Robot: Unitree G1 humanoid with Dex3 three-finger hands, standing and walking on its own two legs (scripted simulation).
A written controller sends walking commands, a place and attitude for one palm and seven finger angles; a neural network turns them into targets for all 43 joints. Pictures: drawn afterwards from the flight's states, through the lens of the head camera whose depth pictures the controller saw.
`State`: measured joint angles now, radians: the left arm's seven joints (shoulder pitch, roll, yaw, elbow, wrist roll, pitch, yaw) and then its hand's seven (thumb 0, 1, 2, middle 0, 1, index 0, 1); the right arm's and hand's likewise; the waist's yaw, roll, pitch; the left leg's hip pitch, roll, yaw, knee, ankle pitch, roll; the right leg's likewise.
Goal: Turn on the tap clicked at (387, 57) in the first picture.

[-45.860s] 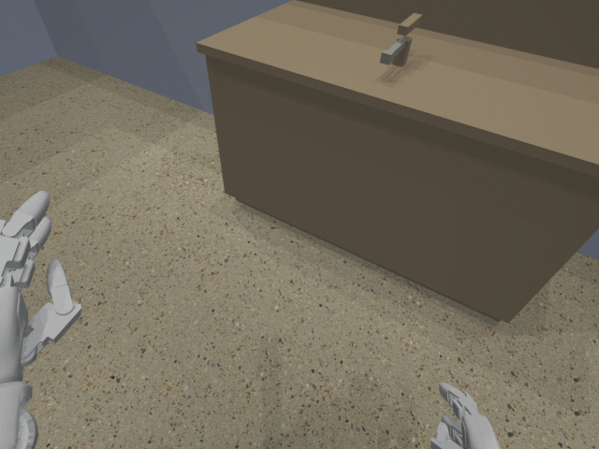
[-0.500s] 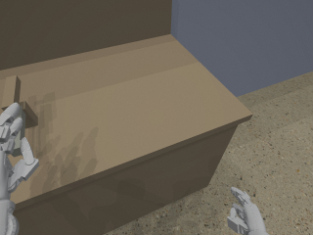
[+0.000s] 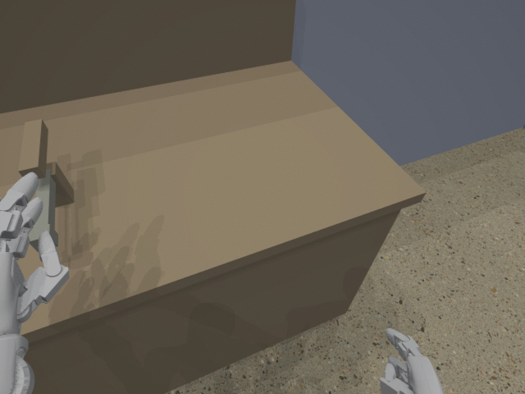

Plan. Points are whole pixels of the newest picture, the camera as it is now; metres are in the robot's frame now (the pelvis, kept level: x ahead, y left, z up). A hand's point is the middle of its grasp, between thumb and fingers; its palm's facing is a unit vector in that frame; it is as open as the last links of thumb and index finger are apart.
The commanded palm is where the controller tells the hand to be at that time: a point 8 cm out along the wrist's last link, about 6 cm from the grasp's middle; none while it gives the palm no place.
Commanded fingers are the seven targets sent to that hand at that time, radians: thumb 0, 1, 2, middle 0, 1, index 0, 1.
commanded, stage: look again from close up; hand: left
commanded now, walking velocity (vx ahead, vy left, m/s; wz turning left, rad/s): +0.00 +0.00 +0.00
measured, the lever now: (43, 238) +0.31 +0.36 +0.07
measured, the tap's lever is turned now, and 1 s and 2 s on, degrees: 0 0 0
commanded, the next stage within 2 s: come to a stop and stand still in 0.04 s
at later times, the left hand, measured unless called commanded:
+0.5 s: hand (42, 244) +0.24 +0.28 +0.17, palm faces +0.42 -0.79 -0.44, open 7.4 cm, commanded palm +0.16 +0.30 +0.17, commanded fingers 0.00 0.90 0.90 -0.20 -0.30 -0.20 -0.30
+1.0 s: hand (32, 255) +0.22 +0.27 +0.17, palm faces +0.46 -0.85 -0.27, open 7.4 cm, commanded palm +0.16 +0.30 +0.17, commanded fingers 0.00 0.90 0.90 -0.20 -0.30 -0.20 -0.30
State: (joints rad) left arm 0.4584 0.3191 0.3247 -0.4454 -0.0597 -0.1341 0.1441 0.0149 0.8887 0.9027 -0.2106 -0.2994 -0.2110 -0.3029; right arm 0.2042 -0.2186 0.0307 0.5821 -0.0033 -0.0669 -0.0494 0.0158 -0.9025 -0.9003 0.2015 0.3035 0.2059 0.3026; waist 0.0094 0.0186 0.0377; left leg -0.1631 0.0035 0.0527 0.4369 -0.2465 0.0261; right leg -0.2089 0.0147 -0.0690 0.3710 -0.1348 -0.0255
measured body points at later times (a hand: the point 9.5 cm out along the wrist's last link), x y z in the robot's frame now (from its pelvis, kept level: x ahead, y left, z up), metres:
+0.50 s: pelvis +0.01 +0.01 +0.00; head +0.03 +0.03 +0.45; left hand +0.21 +0.32 +0.19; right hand +0.19 -0.20 -0.08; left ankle +0.00 +0.10 -0.74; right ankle +0.04 -0.10 -0.74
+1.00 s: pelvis +0.00 +0.02 +0.00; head +0.01 +0.04 +0.44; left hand +0.19 +0.32 +0.18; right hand +0.19 -0.20 -0.07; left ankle +0.00 +0.10 -0.74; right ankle +0.04 -0.10 -0.74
